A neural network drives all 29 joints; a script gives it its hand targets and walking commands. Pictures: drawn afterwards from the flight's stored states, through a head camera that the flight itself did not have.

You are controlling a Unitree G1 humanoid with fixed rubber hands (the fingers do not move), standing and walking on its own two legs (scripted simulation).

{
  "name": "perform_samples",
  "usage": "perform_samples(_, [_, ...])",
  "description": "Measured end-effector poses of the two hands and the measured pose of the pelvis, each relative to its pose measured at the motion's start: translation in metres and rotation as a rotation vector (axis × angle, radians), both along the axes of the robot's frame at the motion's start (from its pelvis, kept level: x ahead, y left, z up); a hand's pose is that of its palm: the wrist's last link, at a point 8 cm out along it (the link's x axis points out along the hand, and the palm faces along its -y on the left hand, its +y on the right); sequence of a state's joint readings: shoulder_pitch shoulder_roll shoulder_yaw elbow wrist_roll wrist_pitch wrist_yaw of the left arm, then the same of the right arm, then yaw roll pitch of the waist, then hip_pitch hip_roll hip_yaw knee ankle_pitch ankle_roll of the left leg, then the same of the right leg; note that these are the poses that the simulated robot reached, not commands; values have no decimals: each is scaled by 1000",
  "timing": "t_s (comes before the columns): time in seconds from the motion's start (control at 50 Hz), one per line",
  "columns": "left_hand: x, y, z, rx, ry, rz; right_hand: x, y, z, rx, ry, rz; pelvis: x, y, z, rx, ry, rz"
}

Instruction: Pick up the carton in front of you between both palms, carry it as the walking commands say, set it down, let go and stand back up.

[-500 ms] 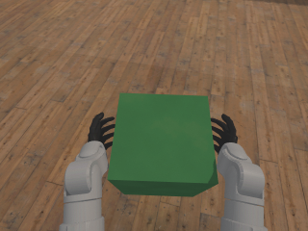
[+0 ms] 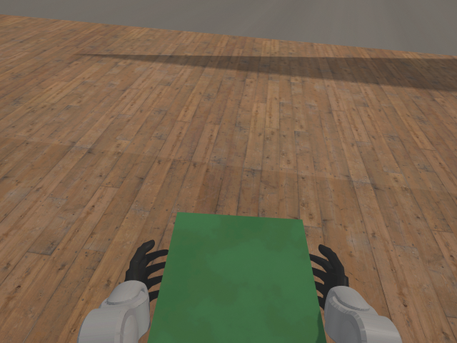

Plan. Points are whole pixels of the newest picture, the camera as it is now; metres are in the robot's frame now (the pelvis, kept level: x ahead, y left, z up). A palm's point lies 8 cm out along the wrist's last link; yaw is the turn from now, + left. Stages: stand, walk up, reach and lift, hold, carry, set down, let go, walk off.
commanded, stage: carry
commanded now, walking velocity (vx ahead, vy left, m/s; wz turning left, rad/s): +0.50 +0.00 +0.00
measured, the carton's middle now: (234, 308) +0.23 +0.00 -0.01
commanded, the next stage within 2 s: none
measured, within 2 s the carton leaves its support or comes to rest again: neither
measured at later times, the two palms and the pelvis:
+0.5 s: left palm (183, 157) +0.53 +0.12 +0.07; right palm (307, 156) +0.56 -0.18 +0.06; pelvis +0.32 -0.05 -0.01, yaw +4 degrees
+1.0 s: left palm (179, 94) +0.88 +0.17 +0.06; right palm (271, 97) +0.87 -0.13 +0.07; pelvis +0.65 +0.02 +0.00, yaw +0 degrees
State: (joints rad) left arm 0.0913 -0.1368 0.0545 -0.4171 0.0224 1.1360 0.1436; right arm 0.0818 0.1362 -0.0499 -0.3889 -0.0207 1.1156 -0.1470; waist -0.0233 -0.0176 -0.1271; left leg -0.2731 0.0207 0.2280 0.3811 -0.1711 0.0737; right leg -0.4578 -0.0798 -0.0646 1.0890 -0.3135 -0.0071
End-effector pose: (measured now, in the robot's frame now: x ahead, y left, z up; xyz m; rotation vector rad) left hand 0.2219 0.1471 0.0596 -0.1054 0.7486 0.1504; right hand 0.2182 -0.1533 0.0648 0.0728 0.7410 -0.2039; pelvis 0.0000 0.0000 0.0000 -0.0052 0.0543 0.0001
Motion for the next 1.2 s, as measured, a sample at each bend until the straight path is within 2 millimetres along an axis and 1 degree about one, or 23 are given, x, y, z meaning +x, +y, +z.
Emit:
perform_samples(0.04, [18, 1, 4, -3, -3, -3, 17, 1, 5, 0, -3, -7, 22, 2, 4, -8, 1, 2])
perform_samples(0.1, [51, 2, 12, -3, -32, 1, 51, 2, 13, 1, -32, -4, 57, 2, 8, -14, 4, 4])
perform_samples(0.16, [88, 1, 20, -1, -71, 11, 91, 1, 21, 1, -71, 8, 95, -2, 7, -12, 2, 7])
perform_samples(0.22, [129, -3, 25, 6, -107, 23, 135, -3, 24, 5, -108, 21, 138, -8, 2, -6, -2, 10])
perform_samples(0.28, [174, -12, 24, 18, -133, 33, 183, -12, 20, 17, -134, 30, 184, -18, -9, 2, -7, 17])
perform_samples(0.34, [224, -23, 15, 37, -149, 46, 237, -24, 7, 34, -151, 39, 234, -31, -26, -1, -19, 34])
perform_samples(0.36, [240, -26, 12, 49, -141, 48, 255, -27, 1, 42, -143, 41, 248, -35, -29, -14, -19, 36])
perform_samples(0.4, [267, -31, 7, 56, -102, 53, 285, -31, -5, 49, -103, 53, 270, -41, -26, -15, -11, 49])
perform_samples(0.44, [286, -32, 6, 54, -62, 70, 310, -32, -5, 49, -64, 70, 290, -45, -18, -6, -4, 61])
perform_samples(0.5, [311, -31, 10, 50, -34, 99, 343, -30, 0, 49, -36, 95, 322, -50, -6, 4, 3, 66])
perform_samples(0.56, [341, -30, 19, 44, -40, 116, 376, -28, 8, 47, -43, 110, 357, -51, 3, 14, 9, 62])
perform_samples(0.64, [392, -27, 30, 41, -77, 105, 423, -26, 21, 42, -80, 99, 408, -46, 8, 18, 12, 56])
perform_samples(0.7, [437, -23, 37, 39, -113, 83, 461, -22, 28, 39, -117, 78, 449, -37, 6, 14, 11, 51])
perform_samples(0.74, [468, -17, 37, 36, -131, 70, 489, -17, 29, 34, -134, 65, 479, -29, 2, 9, 9, 49])
perform_samples(0.8, [517, -5, 28, 23, -140, 55, 534, -5, 25, 20, -143, 50, 528, -15, -8, 2, 3, 38])
perform_samples(0.86, [569, 11, 10, 3, -139, 44, 581, 11, 12, -3, -140, 42, 576, 2, -24, 13, -11, 23])
perform_samples(0.9, [598, 18, 0, -8, -92, 36, 608, 18, 4, -17, -94, 36, 600, 11, -23, 20, -4, 12])
perform_samples(0.96, [632, 22, -3, -7, -21, 13, 635, 22, 0, -14, -22, 11, 630, 19, -10, 4, 4, -4])
perform_samples(1.02, [664, 23, 1, -14, 1, -7, 661, 24, 5, -11, -1, -7, 661, 24, 1, -13, 8, -3])
perform_samples(1.06, [686, 24, 5, -16, -10, -10, 683, 24, 11, -15, -12, -9, 682, 25, 6, -23, 9, 1])
perform_samples(1.12, [719, 25, 14, -15, -50, 2, 719, 25, 20, -17, -51, 4, 714, 23, 8, -25, 11, 6])
perform_samples(1.2, [761, 21, 26, 3, -112, 26, 769, 21, 27, -2, -114, 29, 760, 15, 4, -9, 3, 11])
